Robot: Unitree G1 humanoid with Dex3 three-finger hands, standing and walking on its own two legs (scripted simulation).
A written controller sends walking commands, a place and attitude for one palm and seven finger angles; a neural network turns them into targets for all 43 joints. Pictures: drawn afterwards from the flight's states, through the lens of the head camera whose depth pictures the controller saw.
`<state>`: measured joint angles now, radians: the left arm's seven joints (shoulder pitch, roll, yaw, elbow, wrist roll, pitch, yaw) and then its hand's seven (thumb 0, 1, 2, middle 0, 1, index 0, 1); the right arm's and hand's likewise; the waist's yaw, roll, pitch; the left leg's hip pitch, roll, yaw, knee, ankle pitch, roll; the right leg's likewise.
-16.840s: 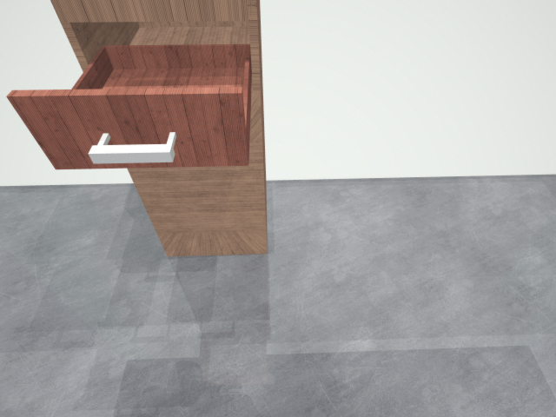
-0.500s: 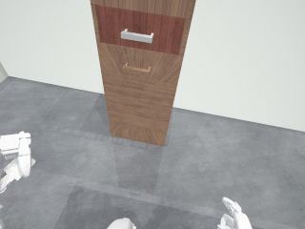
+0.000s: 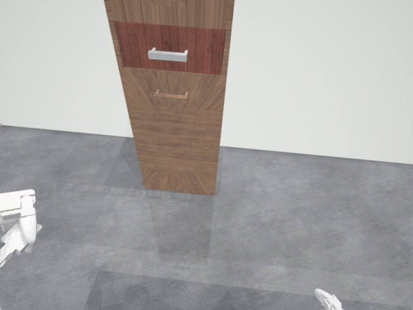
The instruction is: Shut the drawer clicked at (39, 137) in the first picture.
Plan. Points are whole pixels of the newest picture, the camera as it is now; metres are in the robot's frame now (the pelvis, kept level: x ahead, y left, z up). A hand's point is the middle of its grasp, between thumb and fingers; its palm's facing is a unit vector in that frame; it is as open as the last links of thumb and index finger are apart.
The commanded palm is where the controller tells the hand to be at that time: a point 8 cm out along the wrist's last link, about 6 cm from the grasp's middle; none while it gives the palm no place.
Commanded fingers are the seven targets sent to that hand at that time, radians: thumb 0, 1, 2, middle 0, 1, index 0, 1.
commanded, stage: stop stepping back and stand still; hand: left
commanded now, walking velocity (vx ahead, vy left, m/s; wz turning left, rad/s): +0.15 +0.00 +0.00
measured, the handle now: (169, 53) +0.93 +0.21 +0.10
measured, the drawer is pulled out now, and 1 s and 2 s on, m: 0.00 0.00 0.00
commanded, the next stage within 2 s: let the arm hang, fingers relaxed in 0.16 s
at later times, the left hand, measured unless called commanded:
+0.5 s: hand out of the picture +0.12 +0.19 -0.14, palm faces +0.07 -0.97 -0.24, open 3.1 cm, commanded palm none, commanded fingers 0.00 0.90 0.90 -0.88 -1.04 -0.88 -1.04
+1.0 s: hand out of the picture -0.01 +0.20 -0.17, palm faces +0.07 -0.97 -0.23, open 6.8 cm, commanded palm none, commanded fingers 0.00 0.90 0.90 -0.20 -0.30 -0.20 -0.30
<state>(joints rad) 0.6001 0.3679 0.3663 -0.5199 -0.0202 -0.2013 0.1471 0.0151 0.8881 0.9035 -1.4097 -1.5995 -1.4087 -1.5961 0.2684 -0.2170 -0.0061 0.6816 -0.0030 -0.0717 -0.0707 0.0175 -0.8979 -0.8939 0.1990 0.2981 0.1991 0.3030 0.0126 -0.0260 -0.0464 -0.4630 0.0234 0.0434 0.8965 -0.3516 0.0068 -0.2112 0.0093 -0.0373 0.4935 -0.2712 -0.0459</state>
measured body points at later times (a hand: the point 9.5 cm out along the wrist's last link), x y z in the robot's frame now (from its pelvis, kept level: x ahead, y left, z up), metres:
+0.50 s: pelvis +0.01 +0.00 -0.02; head +0.01 -0.01 +0.43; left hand +0.12 +0.24 -0.12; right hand +0.11 -0.23 -0.15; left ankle +0.01 +0.14 -0.74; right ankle +0.03 -0.09 -0.74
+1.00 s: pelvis +0.01 +0.02 +0.00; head +0.01 +0.01 +0.45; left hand -0.01 +0.26 -0.15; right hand +0.01 -0.19 -0.16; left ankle +0.01 +0.14 -0.74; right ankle +0.03 -0.09 -0.74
